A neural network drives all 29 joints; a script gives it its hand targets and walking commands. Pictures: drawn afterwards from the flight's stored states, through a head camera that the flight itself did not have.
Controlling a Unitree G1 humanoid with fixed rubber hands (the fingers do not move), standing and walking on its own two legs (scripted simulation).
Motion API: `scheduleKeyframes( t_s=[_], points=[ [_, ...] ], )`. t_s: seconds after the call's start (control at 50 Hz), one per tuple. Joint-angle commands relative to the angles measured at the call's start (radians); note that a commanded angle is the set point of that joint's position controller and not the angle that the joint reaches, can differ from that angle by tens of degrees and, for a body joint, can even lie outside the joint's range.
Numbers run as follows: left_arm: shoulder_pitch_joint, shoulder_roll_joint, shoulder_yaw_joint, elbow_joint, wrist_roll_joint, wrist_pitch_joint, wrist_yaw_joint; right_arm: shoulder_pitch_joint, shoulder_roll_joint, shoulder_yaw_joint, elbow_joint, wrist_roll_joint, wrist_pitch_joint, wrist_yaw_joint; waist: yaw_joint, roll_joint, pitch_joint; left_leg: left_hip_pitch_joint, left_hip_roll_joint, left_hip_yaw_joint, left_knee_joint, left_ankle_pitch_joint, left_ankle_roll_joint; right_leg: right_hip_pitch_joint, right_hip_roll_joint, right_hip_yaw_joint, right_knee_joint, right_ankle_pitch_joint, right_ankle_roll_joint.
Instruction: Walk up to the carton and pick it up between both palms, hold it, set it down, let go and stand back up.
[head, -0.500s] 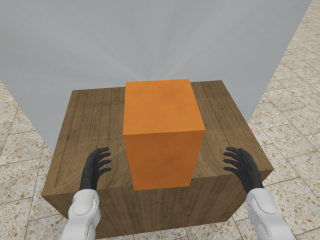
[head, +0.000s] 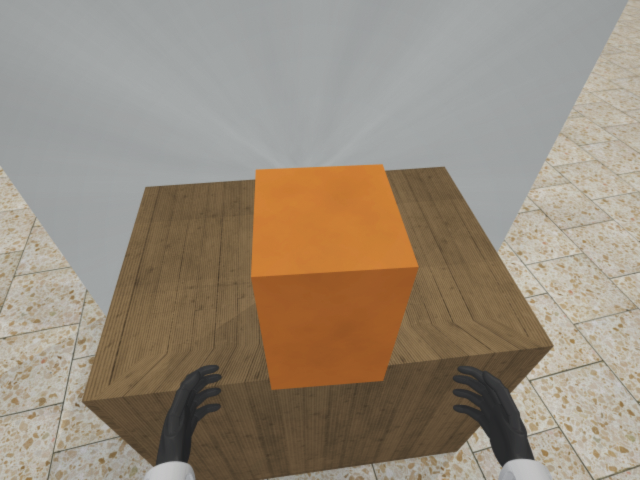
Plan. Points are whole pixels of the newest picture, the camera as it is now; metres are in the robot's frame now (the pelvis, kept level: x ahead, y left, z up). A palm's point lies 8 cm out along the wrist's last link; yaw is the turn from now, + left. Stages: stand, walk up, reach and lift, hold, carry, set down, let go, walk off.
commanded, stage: set down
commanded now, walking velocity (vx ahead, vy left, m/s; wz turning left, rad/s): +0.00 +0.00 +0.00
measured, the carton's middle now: (324, 283) +0.40 +0.02 +0.00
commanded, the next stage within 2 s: let go in 1.16 s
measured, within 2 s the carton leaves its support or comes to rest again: neither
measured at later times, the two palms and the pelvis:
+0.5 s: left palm (157, 467) +0.16 +0.22 -0.06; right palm (506, 458) +0.17 -0.21 -0.05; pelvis +0.01 +0.00 +0.00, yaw +0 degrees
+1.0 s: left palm (154, 477) +0.16 +0.23 -0.08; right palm out of the picture +0.15 -0.22 -0.08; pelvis +0.00 +0.01 +0.00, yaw +0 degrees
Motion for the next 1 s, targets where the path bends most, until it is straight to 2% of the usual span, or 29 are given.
scheduleKeyframes(
  t_s=[0.0,0.04,0.06,0.1,0.14,0.16,0.18,0.26,0.32,0.38,0.44,0.48,0.5,0.52,0.66,0.76,0.82,0.98],
  points=[
    [-0.086,0.064,0.015,-0.130,-0.009,-0.014,-0.002,-0.083,-0.087,-0.037,-0.153,-0.016,-0.036,0.003,0.009,-0.004,-0.053,0.089,-0.009,-0.019,-0.030,0.215,-0.014,-0.078,-0.031,0.046,-0.072,0.153,0.005],
    [-0.100,0.070,0.018,-0.095,-0.013,0.007,-0.005,-0.095,-0.070,-0.030,-0.148,-0.028,-0.015,0.005,0.014,-0.011,-0.036,0.077,-0.014,-0.009,-0.043,0.172,-0.007,-0.085,-0.038,0.051,-0.080,0.121,0.006],
    [-0.102,0.082,0.023,-0.113,-0.019,0.013,-0.005,-0.086,-0.073,-0.037,-0.163,-0.028,-0.009,0.004,0.022,-0.005,-0.040,0.074,-0.013,-0.009,-0.044,0.168,-0.007,-0.083,-0.041,0.054,-0.078,0.114,0.008],
    [-0.107,0.084,0.020,-0.092,-0.011,0.038,-0.008,-0.079,-0.078,-0.049,-0.127,-0.046,0.014,0.002,0.011,0.006,-0.034,0.073,-0.014,-0.003,-0.053,0.131,-0.011,-0.083,-0.041,0.055,-0.086,0.081,0.004],
    [-0.109,0.096,0.022,-0.063,-0.011,0.061,-0.013,-0.071,-0.071,-0.045,-0.106,-0.061,0.033,0.000,0.017,0.013,-0.013,0.069,-0.015,-0.002,-0.060,0.122,-0.011,-0.087,-0.048,0.061,-0.093,0.068,0.004],
    [-0.117,0.105,0.024,-0.088,-0.016,0.068,-0.014,-0.070,-0.075,-0.056,-0.114,-0.056,0.039,0.000,0.020,0.015,-0.037,0.074,-0.014,0.001,-0.060,0.119,-0.011,-0.081,-0.046,0.056,-0.095,0.062,0.002],
    [-0.106,0.102,0.019,-0.090,-0.015,0.073,-0.014,-0.061,-0.076,-0.060,-0.113,-0.059,0.041,-0.002,0.011,0.025,-0.035,0.082,-0.016,0.000,-0.056,0.140,-0.012,-0.087,-0.047,0.058,-0.091,0.082,0.004],
    [-0.084,0.121,0.037,-0.055,0.003,0.119,-0.029,-0.059,-0.091,-0.061,-0.069,-0.082,0.061,-0.007,0.017,0.025,-0.044,0.106,-0.019,0.004,-0.048,0.191,-0.021,-0.074,-0.040,0.045,-0.094,0.134,0.001],
    [-0.082,0.133,0.041,-0.076,-0.005,0.140,-0.036,-0.058,-0.080,-0.056,-0.105,-0.085,0.073,-0.009,0.020,0.010,-0.065,0.113,-0.018,0.004,-0.050,0.217,-0.016,-0.072,-0.041,0.044,-0.096,0.162,0.006],
    [-0.058,0.136,0.049,-0.043,0.006,0.178,-0.055,-0.042,-0.082,-0.048,-0.075,-0.101,0.092,-0.016,0.017,-0.003,-0.035,0.129,-0.021,0.004,-0.050,0.234,-0.015,-0.067,-0.041,0.043,-0.103,0.203,0.013],
    [-0.068,0.150,0.058,-0.086,0.003,0.197,-0.063,-0.050,-0.084,-0.062,-0.107,-0.117,0.100,-0.022,0.016,0.010,-0.063,0.139,-0.019,0.005,-0.045,0.259,-0.017,-0.060,-0.038,0.033,-0.101,0.218,0.016],
    [-0.064,0.146,0.046,-0.087,0.009,0.215,-0.064,-0.037,-0.091,-0.064,-0.079,-0.122,0.111,-0.020,0.006,0.028,-0.056,0.161,-0.017,0.003,-0.042,0.291,-0.029,-0.085,-0.030,0.022,-0.106,0.215,0.007],
    [-0.048,0.142,0.045,-0.050,0.021,0.236,-0.069,-0.038,-0.091,-0.061,-0.049,-0.136,0.123,-0.020,0.004,0.028,-0.034,0.168,-0.017,0.005,-0.044,0.287,-0.030,-0.092,-0.032,0.021,-0.113,0.208,0.007],
    [-0.062,0.152,0.056,-0.089,0.018,0.240,-0.070,-0.035,-0.083,-0.061,-0.072,-0.134,0.126,-0.020,0.010,0.032,-0.056,0.176,-0.019,0.007,-0.039,0.293,-0.027,-0.089,-0.033,0.020,-0.111,0.215,0.009],
    [-0.047,0.156,0.064,-0.079,0.036,0.315,-0.079,-0.034,-0.093,-0.067,-0.036,-0.165,0.159,-0.025,0.000,0.035,-0.030,0.188,-0.017,0.005,-0.035,0.313,-0.031,-0.100,-0.030,0.007,-0.114,0.236,0.009],
    [-0.058,0.155,0.069,-0.082,0.046,0.360,-0.076,-0.048,-0.106,-0.084,-0.032,-0.185,0.178,-0.020,-0.002,0.043,-0.039,0.197,-0.011,0.004,-0.033,0.312,-0.034,-0.109,-0.024,-0.006,-0.115,0.206,0.006],
    [-0.074,0.160,0.071,-0.058,0.049,0.388,-0.080,-0.058,-0.100,-0.087,-0.022,-0.206,0.194,-0.017,-0.004,0.023,-0.038,0.190,-0.012,0.010,-0.032,0.282,-0.029,-0.114,-0.023,-0.009,-0.115,0.187,0.010],
    [-0.120,0.181,0.073,-0.042,0.043,0.430,-0.082,-0.079,-0.106,-0.101,-0.015,-0.228,0.220,-0.015,-0.010,0.031,-0.052,0.157,-0.017,0.017,-0.025,0.252,-0.022,-0.099,-0.029,-0.011,-0.097,0.210,0.021]
  ],
)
